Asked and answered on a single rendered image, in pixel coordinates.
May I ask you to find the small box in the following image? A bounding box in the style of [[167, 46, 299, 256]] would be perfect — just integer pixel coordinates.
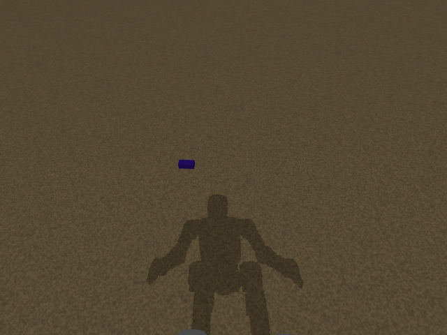
[[178, 160, 195, 169]]

